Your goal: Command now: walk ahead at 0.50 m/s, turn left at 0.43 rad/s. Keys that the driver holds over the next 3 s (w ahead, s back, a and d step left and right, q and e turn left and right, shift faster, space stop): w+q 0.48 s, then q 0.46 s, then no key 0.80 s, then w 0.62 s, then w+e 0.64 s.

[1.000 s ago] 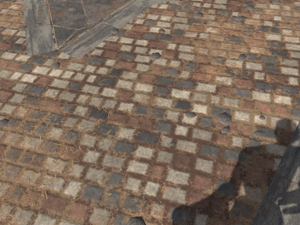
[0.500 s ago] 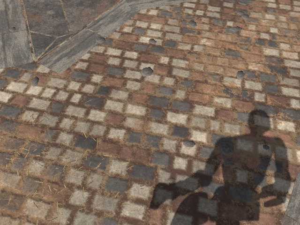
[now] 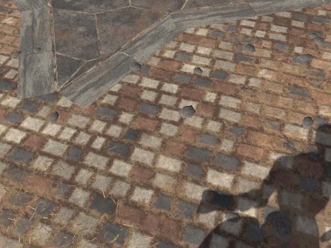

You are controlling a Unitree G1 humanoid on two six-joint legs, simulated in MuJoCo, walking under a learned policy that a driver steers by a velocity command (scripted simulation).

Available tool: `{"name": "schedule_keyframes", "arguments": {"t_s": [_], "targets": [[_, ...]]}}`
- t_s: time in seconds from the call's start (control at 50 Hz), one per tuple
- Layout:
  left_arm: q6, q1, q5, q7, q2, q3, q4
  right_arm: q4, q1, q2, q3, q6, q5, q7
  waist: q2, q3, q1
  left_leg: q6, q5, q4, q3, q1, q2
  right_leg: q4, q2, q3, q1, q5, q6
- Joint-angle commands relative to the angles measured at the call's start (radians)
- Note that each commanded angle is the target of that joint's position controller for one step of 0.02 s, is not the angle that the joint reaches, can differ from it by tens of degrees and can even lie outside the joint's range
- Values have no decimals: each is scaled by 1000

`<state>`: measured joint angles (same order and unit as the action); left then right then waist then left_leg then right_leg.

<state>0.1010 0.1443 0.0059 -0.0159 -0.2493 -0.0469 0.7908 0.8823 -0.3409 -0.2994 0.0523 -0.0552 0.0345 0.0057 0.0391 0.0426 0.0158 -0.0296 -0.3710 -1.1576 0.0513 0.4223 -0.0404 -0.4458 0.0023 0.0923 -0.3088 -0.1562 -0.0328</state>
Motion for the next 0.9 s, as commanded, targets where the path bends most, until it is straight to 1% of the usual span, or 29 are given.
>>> {"name": "schedule_keyframes", "arguments": {"t_s": [0.02, 0.08, 0.14, 0.18, 0.22, 0.28, 0.32, 0.34, 0.36, 0.38, 0.4, 0.42, 0.44, 0.46, 0.48, 0.5, 0.52, 0.56, 0.6, 0.64, 0.66, 0.72, 0.78, 0.8, 0.82, 0.84, 0.86, 0.88, 0.9], "targets": [[20, 16, 6, 1, -94, -28, -15, -77, -12, -44, 23, 15, 0, 3, -144, -40, -8, 12, 84, -14, 46, 176, -104, 301, -273, -227, 150, 56, -152], [29, 13, 9, 7, -127, -41, 8, -115, 35, -35, 25, 34, -8, 4, -112, -2, 5, 29, 188, 77, 53, 232, -115, 335, -270, -109, 129, 155, -162], [22, 27, 8, 18, -154, -49, 22, -144, 115, -25, 20, 24, -13, -15, -94, 12, -17, 28, 359, 278, 18, 222, -104, 339, -238, 1, 155, 199, -144], [14, 56, 2, 25, -177, -54, 31, -172, 198, -12, 12, 18, -14, -32, -76, 29, -50, 19, 419, 388, -28, 206, -92, 341, -244, 44, 184, 202, -137], [2, 93, -8, 28, -196, -62, 46, -203, 260, -14, 9, 18, -14, -44, -66, 46, -73, 6, 412, 454, -48, 228, -85, 327, -270, 63, 258, 211, -132], [-24, 121, -26, 29, -221, -73, 60, -245, 308, -35, 15, 22, -14, -59, -74, 55, -71, -30, 315, 510, -78, 249, -63, 258, -305, 87, 378, 315, -108], [-39, 106, -35, 33, -249, -81, 54, -254, 266, -68, 32, 28, -16, -62, -105, 4, -29, -68, 209, 515, -134, 148, -3, 127, -305, 115, 416, 617, -84], [-49, 94, -39, 34, -258, -84, 50, -238, 177, -98, 51, 31, -13, -60, -112, -52, 26, -93, 174, 523, -163, 28, 42, -14, -292, 133, 408, 750, -70], [-56, 81, -41, 36, -246, -78, 44, -197, 18, -148, 83, 34, -8, -51, -91, -134, 114, -129, 220, 582, -175, -198, 95, -229, -250, 161, 329, 758, -38], [-50, 108, -11, 37, -193, -57, 26, -161, -134, -243, 119, 45, -4, -28, 40, -225, 162, -188, 222, 608, 37, -497, -16, -552, -201, 167, 77, 430, 14], [-19, 198, 17, 23, -49, -12, -31, -179, -75, -339, 125, 32, 0, -27, 272, -316, 21, -382, 10, 743, 624, -782, -244, -874, 16, 28, -355, -437, 71], [19, 75, -26, 10, -144, -24, -41, -212, -93, -242, 97, 14, -8, -36, 123, -384, 104, -383, -90, 883, 771, -807, -290, -955, 9, -174, -464, -444, 50], [39, -8, -59, 4, -185, -35, -69, -204, -57, -191, 81, -2, -18, -40, 71, -240, 107, -333, -6, 895, 634, -715, -270, -928, -34, -170, -538, -341, 23], [49, -11, -43, 11, -171, -31, -65, -210, 1, -165, 73, -10, -16, -39, -10, -170, 62, -298, 106, 882, 516, -576, -228, -845, -80, -172, -494, -253, 11], [48, -2, -14, 19, -175, -37, -52, -223, 68, -131, 63, -10, -18, -35, -29, -121, 20, -273, 223, 885, 413, -445, -186, -756, -110, -174, -421, -201, 17], [36, 16, -6, 20, -184, -43, -48, -246, 113, -115, 54, -11, -33, -30, -2, -100, -14, -265, 384, 897, 357, -355, -164, -719, -125, -179, -349, -170, 27], [22, 27, 0, 20, -183, -46, -49, -255, 130, -117, 54, -10, -37, -25, -1, -93, -30, -266, 534, 900, 317, -305, -152, -689, -122, -172, -309, -167, 44], [0, 33, 13, 25, -152, -41, -55, -253, 120, -146, 63, -9, -34, -11, -21, -88, -45, -264, 785, 883, 222, -230, -125, -606, -98, -143, -271, -136, 81], [-12, -15, 16, 29, -124, -31, -75, -244, 100, -168, 71, 2, -27, 6, -9, -84, -35, -237, 862, 859, 158, -191, -80, -468, -61, -123, -258, -39, 106], [-15, -70, 11, 24, -102, -21, -91, -239, 85, -165, 72, 21, -17, 19, 28, -101, -11, -190, 815, 829, 125, -170, -34, -313, -20, -117, -203, 96, 111], [-16, -96, 6, 20, -100, -18, -100, -236, 74, -165, 73, 31, -15, 24, 43, -112, 3, -171, 774, 817, 132, -170, -27, -249, -1, -117, -177, 157, 110], [-19, -156, -2, 8, -119, -22, -125, -225, 45, -159, 72, 51, -15, 33, 63, -117, 28, -142, 646, 770, 212, -210, -44, -134, 30, -143, -154, 195, 104], [-9, -128, 3, 3, -163, -40, -126, -238, 71, -141, 68, 59, -19, 40, 85, -116, 4, -130, 584, 670, 327, -289, -64, -51, 30, -183, -139, 117, 73], [-2, -92, 7, 4, -169, -45, -119, -249, 98, -133, 65, 60, -17, 41, 92, -121, -21, -115, 558, 617, 343, -295, -47, 2, 23, -176, -93, 146, 54], [7, -43, 18, 10, -185, -50, -114, -265, 117, -111, 57, 58, -18, 39, 69, -157, -49, -81, 510, 519, 325, -267, 6, 70, -23, -186, 31, 300, 20], [6, 24, 36, 21, -238, -58, -117, -292, 107, -59, 39, 53, -37, 37, -67, -266, -58, -30, 230, 286, 236, -143, 88, 26, -213, -340, 265, 641, -52], [-13, 41, 51, 22, -257, -59, -107, -288, -93, -35, 31, 55, -21, 33, -330, -378, 35, 29, -390, 51, 160, 108, 216, 15, -457, -667, 517, 823, -269], [-30, 15, 11, 22, -193, -52, -122, -247, -140, -154, 54, 65, -20, 28, -242, -375, 31, 64, -337, -78, 158, 159, 119, 38, -474, -719, 463, 564, -284], [-41, -18, 5, 27, -137, -35, -145, -249, -32, -207, 73, 83, -12, 30, -167, -265, -7, 91, -256, -133, 122, 192, 88, 51, -393, -567, 372, 427, -238]]}}
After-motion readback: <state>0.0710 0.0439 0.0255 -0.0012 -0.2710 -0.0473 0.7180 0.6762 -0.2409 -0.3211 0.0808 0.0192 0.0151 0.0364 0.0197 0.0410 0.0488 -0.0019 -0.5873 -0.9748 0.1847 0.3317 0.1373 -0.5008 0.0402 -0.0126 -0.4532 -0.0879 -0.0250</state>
